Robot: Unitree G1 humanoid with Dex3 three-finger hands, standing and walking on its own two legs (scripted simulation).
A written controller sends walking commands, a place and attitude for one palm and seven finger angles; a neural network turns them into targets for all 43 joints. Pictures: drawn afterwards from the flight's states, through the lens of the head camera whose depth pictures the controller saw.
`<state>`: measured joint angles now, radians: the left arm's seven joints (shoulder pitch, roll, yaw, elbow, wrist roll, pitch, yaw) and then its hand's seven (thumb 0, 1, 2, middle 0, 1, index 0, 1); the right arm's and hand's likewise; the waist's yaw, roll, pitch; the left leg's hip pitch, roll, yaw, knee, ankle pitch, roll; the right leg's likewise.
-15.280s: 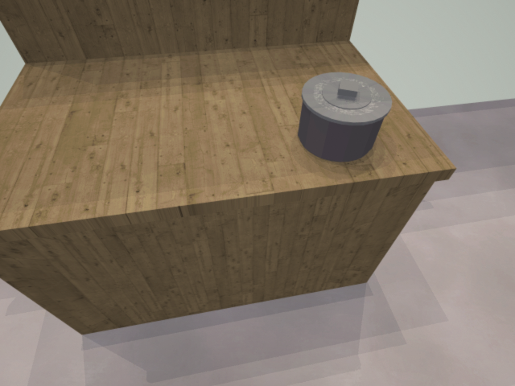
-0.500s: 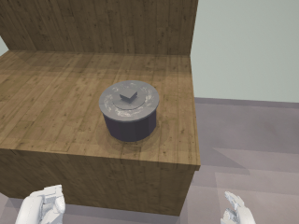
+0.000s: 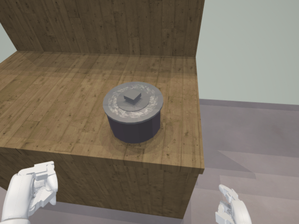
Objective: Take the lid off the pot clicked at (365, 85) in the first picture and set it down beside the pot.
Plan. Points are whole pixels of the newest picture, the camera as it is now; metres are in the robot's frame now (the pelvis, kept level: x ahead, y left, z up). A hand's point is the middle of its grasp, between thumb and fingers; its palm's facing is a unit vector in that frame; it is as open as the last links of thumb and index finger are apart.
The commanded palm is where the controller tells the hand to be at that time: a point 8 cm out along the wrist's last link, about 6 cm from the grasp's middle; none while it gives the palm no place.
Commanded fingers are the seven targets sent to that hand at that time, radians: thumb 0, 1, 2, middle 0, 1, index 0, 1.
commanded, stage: reach forward and open the fingers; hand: left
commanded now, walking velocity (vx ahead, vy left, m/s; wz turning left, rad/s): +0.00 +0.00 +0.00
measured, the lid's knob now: (132, 95) +0.48 +0.12 +0.08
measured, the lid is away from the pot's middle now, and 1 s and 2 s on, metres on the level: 0.00 0.00 0.00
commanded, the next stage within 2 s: move the open hand above the knob in 1.16 s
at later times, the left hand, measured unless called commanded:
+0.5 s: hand (42, 178) +0.18 +0.26 +0.10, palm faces -0.23 -0.06 -0.97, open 3.6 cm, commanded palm +0.17 +0.26 +0.16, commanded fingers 0.00 0.23 1.17 -1.03 -0.68 -1.03 -0.68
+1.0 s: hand (41, 146) +0.24 +0.28 +0.14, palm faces -0.13 -0.02 -0.99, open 9.3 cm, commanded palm +0.21 +0.27 +0.20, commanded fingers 0.00 -0.29 1.43 -0.84 -0.08 -0.84 -0.08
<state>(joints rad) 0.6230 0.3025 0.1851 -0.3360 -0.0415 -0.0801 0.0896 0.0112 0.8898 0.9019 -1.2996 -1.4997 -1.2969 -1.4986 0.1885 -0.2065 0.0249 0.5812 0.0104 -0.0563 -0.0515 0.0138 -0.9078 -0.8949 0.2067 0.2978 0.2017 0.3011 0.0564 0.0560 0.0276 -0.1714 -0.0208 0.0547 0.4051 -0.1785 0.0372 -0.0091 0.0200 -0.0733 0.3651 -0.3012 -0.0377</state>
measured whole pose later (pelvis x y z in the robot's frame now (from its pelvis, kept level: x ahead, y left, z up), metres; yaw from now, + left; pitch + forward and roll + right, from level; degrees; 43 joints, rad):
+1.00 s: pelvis -0.04 +0.03 +0.00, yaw +1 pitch -2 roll -1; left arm -0.03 0.67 0.03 -0.16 0.75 0.03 -0.28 0.00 -0.19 1.36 -0.88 -0.18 -0.88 -0.18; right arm 0.09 -0.28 0.02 0.59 0.05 0.13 0.04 0.01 -0.91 -0.90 0.20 0.30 0.20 0.30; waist 0.05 0.15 0.04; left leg -0.27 -0.05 0.05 0.40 -0.10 0.08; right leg -0.13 -0.01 -0.09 0.42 -0.26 0.00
